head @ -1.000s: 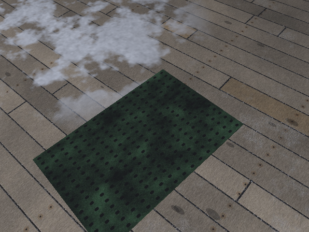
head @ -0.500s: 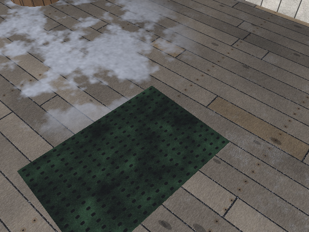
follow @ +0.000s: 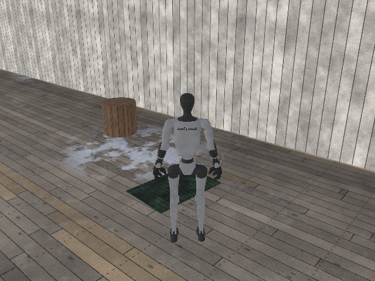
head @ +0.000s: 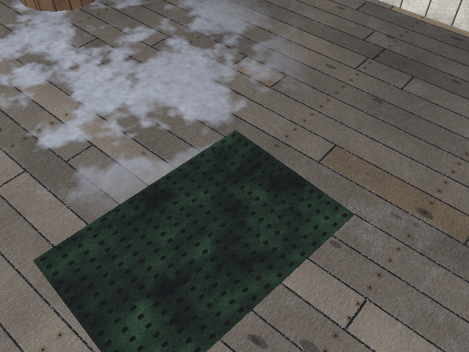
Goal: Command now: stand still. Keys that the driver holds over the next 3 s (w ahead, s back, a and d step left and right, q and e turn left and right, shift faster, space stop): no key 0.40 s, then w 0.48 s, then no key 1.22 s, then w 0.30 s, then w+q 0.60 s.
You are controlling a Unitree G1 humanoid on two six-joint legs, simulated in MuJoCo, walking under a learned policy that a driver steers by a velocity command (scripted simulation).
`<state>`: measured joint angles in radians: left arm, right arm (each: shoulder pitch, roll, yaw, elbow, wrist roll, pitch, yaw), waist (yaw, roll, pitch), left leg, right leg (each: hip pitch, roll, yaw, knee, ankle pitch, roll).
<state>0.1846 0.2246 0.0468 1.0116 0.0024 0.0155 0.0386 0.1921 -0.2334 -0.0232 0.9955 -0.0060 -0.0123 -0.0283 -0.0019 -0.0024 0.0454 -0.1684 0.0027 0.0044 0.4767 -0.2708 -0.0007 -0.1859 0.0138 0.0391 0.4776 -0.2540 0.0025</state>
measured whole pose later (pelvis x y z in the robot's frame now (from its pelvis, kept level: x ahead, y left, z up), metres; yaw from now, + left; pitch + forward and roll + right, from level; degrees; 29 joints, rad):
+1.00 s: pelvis +0.17 +0.00 -0.01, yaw +0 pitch +2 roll -1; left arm 0.50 0.19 0.01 1.10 0.00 -0.07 0.02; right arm -0.03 -0.24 -0.03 0.87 0.03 -0.09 0.03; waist 0.10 0.03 0.03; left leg -0.61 0.05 0.03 0.59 -0.02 0.03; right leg 0.12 0.01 -0.01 0.20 -0.35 0.00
